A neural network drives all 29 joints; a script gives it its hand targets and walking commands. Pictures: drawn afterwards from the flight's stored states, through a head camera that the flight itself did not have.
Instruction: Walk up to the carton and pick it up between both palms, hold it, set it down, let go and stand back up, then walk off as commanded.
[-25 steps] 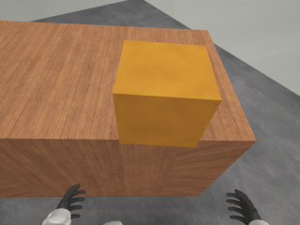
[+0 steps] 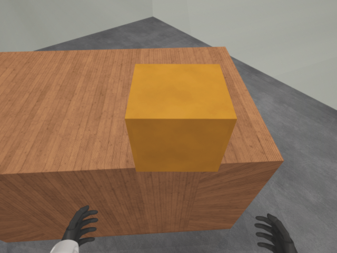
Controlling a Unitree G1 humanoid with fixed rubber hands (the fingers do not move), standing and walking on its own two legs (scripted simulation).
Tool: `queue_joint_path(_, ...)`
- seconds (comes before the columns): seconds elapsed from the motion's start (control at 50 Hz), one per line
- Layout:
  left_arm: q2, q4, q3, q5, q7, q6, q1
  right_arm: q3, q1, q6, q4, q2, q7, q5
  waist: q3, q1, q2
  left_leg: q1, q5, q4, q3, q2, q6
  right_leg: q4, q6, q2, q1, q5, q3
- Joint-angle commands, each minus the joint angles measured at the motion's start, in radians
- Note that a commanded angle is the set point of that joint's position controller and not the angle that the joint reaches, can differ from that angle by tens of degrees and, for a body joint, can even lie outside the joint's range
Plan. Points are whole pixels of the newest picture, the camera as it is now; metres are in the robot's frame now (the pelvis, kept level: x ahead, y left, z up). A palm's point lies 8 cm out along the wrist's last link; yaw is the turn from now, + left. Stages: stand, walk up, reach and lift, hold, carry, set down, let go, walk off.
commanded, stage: reach and lift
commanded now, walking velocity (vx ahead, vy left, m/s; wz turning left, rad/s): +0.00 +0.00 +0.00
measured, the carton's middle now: (177, 118) +0.46 +0.00 +0.05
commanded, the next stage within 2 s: none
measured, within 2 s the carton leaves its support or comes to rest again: neither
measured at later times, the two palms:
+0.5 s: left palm (72, 230) +0.17 +0.21 +0.02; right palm (286, 225) +0.18 -0.23 +0.01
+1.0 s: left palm (73, 204) +0.20 +0.21 +0.06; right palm (283, 196) +0.22 -0.22 +0.07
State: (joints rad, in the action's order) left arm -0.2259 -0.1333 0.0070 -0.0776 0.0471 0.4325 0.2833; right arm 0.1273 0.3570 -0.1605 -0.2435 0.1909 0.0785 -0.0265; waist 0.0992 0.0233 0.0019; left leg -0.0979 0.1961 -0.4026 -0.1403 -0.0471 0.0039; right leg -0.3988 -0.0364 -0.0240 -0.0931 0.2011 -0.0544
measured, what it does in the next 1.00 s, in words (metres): stands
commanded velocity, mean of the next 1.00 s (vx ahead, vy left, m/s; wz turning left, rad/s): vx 0.00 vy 0.00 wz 0.00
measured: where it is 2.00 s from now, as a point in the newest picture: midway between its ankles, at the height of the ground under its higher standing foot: outside the picture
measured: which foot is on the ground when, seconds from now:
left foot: down 0.00-1.00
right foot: down 0.00-1.00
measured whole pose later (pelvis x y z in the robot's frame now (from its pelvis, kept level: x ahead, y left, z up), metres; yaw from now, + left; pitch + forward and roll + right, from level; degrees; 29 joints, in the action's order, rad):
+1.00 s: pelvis +0.02 -0.03 +0.00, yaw +2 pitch -5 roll +0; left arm -0.32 0.26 0.01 -0.27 0.03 0.33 0.32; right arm 0.05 0.39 -0.27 0.28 0.17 -0.09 -0.26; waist 0.05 0.06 -0.03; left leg -0.07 0.17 -0.33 -0.10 -0.06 -0.03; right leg -0.35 0.00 0.00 -0.06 0.21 -0.01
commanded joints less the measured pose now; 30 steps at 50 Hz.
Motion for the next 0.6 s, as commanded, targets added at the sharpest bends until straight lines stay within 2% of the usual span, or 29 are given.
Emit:
queue_joint_path(0.0,-0.15,0.269,0.079,-0.014,0.021,-0.064,-0.039,0.084,-0.056,0.035,0.306,0.202,-0.021,-0.022,-0.096,0.019,-0.031,0.05,-0.034,0.138,0.036,0.028,-0.037,0.13,0.038,0.062,-0.092,-0.05,0.038)
queue_joint_path(0.18,-0.131,0.43,0.049,-0.072,0.043,-0.103,-0.027,0.081,-0.035,0.011,0.421,0.178,-0.023,-0.087,-0.11,0.018,0.011,0.052,0.004,0.164,0.059,0.02,-0.043,0.143,0.046,0.061,-0.11,-0.014,0.024)
queue_joint_path(0.26,-0.137,0.482,0.037,-0.098,0.049,-0.116,-0.012,0.075,-0.018,0.009,0.464,0.163,-0.033,-0.11,-0.127,0.013,0.018,0.06,-0.02,0.154,0.063,0.026,-0.046,0.149,0.05,0.055,-0.113,-0.021,0.018)
queue_joint_path(0.4,-0.162,0.526,0.047,-0.123,0.04,-0.14,0.006,0.051,-0.001,0.015,0.552,0.133,-0.079,-0.14,-0.132,0.013,0.001,0.069,-0.079,0.139,0.062,0.04,-0.042,0.156,0.04,0.048,-0.104,-0.042,0.011)
queue_joint_path(0.58,-0.183,0.594,0.077,-0.152,0.02,-0.169,0.024,0.026,0.02,0.015,0.694,0.122,-0.135,-0.166,-0.118,0.031,-0.027,0.097,-0.164,0.128,0.069,0.042,-0.036,0.163,0.031,0.054,-0.102,-0.078,0.011)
